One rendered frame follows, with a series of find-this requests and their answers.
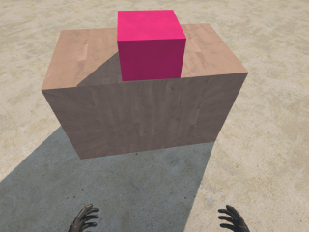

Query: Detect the right robot hand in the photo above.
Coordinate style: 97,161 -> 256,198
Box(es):
218,205 -> 250,232

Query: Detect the pedestal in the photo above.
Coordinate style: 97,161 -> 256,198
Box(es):
41,23 -> 248,160

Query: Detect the left robot hand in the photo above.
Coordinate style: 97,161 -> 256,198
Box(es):
68,204 -> 99,232

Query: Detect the carton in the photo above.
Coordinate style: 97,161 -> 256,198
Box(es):
117,10 -> 186,81

